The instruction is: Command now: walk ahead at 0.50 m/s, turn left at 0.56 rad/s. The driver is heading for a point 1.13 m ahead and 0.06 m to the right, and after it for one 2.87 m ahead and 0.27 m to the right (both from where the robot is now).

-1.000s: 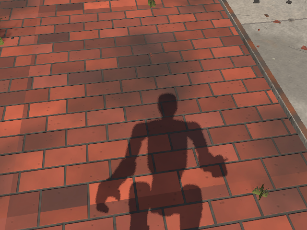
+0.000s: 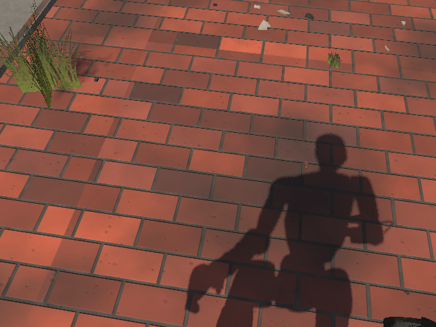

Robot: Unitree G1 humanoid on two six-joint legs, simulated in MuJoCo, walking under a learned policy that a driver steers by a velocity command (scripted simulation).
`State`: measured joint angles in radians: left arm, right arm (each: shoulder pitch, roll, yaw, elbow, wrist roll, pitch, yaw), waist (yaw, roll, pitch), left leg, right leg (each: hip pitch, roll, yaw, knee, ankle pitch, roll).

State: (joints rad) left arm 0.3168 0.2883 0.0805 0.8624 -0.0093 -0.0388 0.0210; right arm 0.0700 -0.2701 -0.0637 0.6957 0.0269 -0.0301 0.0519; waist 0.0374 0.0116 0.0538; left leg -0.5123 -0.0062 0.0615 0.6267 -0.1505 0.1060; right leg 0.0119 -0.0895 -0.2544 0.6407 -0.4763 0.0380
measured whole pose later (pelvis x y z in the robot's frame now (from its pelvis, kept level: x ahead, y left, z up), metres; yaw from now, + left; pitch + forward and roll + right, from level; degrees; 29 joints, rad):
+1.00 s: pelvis +0.56 +0.04 +0.01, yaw +5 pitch +3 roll -1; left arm 0.43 0.29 0.06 0.89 -0.01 -0.04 0.01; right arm 0.01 -0.25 -0.04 0.66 0.00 -0.11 0.02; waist 0.09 0.00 0.02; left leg -0.46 0.01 -0.02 0.48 -0.05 0.02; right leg -0.04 0.02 0.08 0.48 -0.45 -0.02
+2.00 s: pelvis +1.09 -0.06 +0.01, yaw -18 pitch +2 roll -1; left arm 0.34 0.30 0.06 0.79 0.00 -0.05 0.01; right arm 0.08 -0.27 -0.03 0.74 0.02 -0.09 0.06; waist 0.06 0.03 0.01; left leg -0.55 0.02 0.01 0.53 -0.02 0.05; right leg 0.06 0.07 0.04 0.30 -0.39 -0.05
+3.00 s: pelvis +1.65 -0.10 +0.01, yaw +5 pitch +2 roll -2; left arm 0.42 0.31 0.06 0.88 -0.03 -0.06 -0.01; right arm 0.03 -0.27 -0.03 0.63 0.01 -0.07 0.03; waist 0.10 0.02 0.01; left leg -0.47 0.02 0.00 0.51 -0.06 0.06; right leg 0.01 -0.02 -0.04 0.39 -0.42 0.03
